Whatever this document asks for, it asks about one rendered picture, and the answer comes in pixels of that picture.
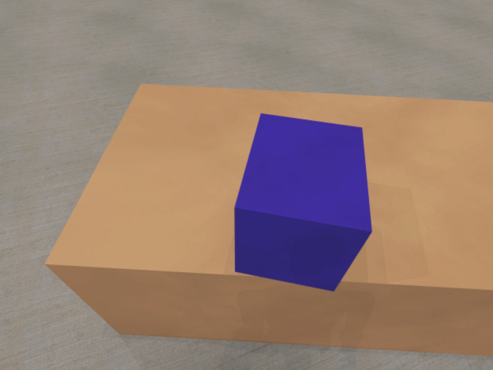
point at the carton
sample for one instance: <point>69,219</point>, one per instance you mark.
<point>302,213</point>

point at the pedestal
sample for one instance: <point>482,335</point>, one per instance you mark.
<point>150,245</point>

